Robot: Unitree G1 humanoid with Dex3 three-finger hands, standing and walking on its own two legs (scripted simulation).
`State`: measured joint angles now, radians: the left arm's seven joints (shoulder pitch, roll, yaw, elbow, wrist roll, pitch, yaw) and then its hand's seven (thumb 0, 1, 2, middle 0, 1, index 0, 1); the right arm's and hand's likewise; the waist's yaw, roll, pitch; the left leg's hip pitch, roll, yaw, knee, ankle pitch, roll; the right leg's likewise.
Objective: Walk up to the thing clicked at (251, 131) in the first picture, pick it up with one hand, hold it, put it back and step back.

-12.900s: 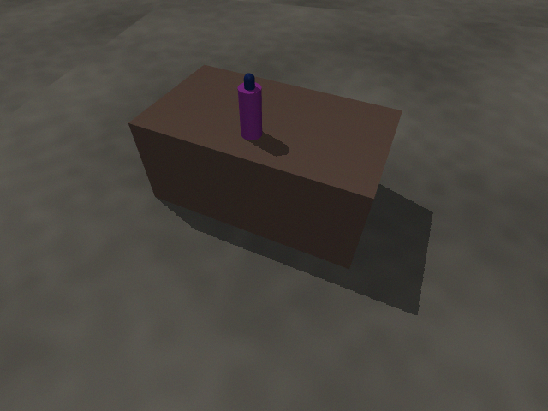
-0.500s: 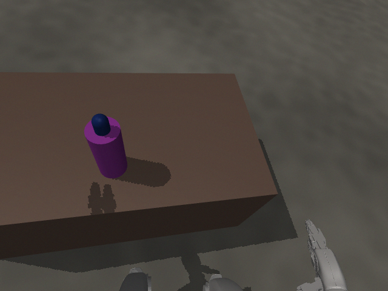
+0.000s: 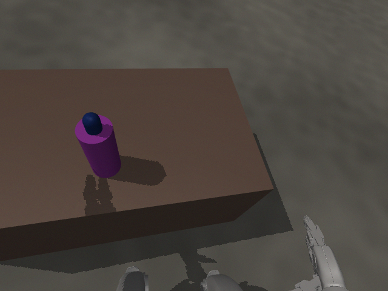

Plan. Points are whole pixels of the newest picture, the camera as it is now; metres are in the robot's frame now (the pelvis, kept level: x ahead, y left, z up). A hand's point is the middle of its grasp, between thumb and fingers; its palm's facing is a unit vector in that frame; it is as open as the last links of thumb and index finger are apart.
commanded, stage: go down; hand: left
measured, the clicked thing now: (99, 144) +0.50 +0.20 -0.13
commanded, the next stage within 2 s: none
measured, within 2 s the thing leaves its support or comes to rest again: neither
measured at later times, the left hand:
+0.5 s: hand out of the picture +0.40 +0.39 +0.09, palm faces +0.22 -0.98 +0.01, open 17.5 cm
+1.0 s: hand out of the picture +0.42 +0.39 +0.09, palm faces +0.22 -0.97 +0.01, open 17.5 cm
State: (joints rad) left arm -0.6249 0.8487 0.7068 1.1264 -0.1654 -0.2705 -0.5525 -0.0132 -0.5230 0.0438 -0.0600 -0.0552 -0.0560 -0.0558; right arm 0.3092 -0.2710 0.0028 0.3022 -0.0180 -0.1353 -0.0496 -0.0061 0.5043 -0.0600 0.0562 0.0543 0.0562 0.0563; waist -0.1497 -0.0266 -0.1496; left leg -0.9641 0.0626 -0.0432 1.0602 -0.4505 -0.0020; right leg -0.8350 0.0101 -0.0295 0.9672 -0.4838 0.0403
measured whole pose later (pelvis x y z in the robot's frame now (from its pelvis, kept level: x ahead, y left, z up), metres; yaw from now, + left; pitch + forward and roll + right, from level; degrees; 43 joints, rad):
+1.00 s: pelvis +0.00 +0.00 +0.00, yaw +0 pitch +20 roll -5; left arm -0.65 0.86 0.70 1.13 -0.15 -0.28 -0.55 -0.01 -0.56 0.05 -0.06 -0.07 -0.06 -0.07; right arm 0.31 -0.28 0.00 0.28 -0.02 -0.13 -0.04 -0.01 0.50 -0.06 0.06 0.05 0.06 0.06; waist -0.16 -0.04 -0.16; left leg -0.97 0.06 -0.05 1.07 -0.45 0.00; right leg -0.84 0.01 -0.03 0.97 -0.49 0.04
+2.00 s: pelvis +0.00 +0.00 +0.00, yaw +0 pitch +20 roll -5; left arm -0.65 0.88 0.69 1.14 -0.15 -0.27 -0.56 -0.02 -0.58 0.06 -0.05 -0.08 -0.06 -0.08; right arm 0.31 -0.28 0.01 0.28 -0.02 -0.14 -0.04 -0.01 0.50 -0.06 0.06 0.05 0.06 0.06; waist -0.16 -0.03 -0.17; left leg -0.96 0.06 -0.05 1.06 -0.46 0.00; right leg -0.83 0.01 -0.03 0.96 -0.48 0.04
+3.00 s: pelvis +0.01 +0.00 +0.00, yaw +0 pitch +20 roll -5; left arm -0.63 0.87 0.68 1.10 -0.16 -0.25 -0.57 -0.02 -0.59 0.06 -0.05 -0.09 -0.06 -0.08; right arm 0.32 -0.28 0.01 0.29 -0.01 -0.14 -0.04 -0.01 0.50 -0.06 0.06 0.05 0.06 0.06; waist -0.15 -0.03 -0.17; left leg -0.93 0.06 -0.05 1.04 -0.45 0.00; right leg -0.80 0.01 -0.03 0.94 -0.48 0.04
